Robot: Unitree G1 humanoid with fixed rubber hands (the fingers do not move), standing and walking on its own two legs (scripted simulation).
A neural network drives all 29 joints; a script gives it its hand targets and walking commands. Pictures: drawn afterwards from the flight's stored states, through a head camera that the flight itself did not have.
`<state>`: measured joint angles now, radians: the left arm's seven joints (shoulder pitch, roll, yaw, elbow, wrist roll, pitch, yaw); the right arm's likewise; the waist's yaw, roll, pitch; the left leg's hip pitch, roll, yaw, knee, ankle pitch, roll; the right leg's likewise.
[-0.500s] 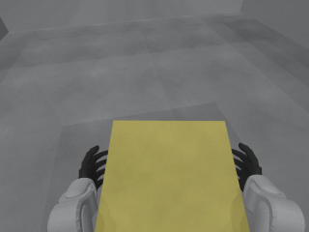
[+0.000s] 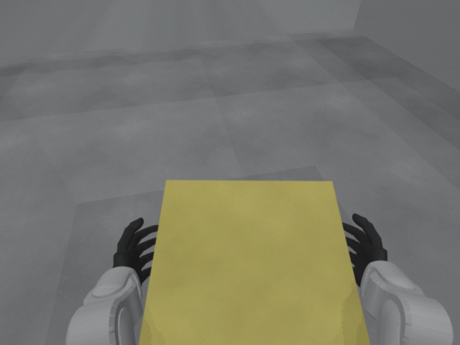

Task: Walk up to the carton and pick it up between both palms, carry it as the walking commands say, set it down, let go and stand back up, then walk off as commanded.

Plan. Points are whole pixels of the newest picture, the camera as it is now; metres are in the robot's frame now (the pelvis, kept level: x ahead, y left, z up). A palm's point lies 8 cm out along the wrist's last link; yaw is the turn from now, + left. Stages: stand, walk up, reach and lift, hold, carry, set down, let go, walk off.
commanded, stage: carry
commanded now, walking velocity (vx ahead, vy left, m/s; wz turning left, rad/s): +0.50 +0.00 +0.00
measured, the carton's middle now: (247, 279) +0.25 +0.00 +0.02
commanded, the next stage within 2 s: none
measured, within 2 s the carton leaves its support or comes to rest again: neither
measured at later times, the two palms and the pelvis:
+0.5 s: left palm (159, 149) +0.53 +0.18 +0.08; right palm (313, 142) +0.53 -0.16 +0.09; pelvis +0.30 +0.01 +0.00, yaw +0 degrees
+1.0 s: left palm (178, 84) +0.85 +0.18 +0.08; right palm (290, 79) +0.86 -0.17 +0.09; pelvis +0.62 +0.01 -0.01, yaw +1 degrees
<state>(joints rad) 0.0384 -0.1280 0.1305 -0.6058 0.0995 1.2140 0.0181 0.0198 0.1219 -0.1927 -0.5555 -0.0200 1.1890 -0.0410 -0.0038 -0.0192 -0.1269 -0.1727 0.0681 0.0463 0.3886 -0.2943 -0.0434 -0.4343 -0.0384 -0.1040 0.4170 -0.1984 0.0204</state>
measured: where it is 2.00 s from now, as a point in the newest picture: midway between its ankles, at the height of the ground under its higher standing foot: (235, 184)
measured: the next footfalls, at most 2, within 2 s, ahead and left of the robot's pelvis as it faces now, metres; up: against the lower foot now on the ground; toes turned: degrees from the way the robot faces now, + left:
left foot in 0.34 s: +0.31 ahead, +0.14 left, +0.00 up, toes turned +5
right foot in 0.64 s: +0.51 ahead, -0.12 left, +0.00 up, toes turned -7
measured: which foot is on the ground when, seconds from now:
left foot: down 0.00-0.02, up 0.04-0.32, down 0.34-0.64, up 0.66-0.92, down 0.94-1.00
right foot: down 0.00-0.38, up 0.40-0.62, down 0.64-0.98, up 1.00-1.00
